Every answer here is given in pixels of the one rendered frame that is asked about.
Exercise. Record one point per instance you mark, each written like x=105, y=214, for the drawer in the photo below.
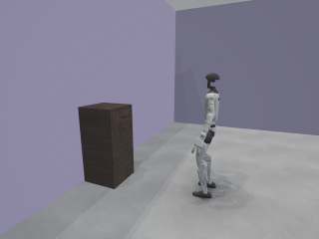
x=116, y=116

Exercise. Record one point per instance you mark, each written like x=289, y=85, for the robot left forearm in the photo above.
x=207, y=124

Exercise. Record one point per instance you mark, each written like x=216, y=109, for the cabinet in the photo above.
x=107, y=148

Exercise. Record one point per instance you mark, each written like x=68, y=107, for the left robot foot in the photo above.
x=206, y=194

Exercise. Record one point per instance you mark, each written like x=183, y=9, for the left robot upper arm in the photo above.
x=210, y=98

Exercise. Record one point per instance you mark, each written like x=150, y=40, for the left robot hand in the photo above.
x=199, y=143

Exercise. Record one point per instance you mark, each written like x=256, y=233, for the left robot shin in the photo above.
x=202, y=175

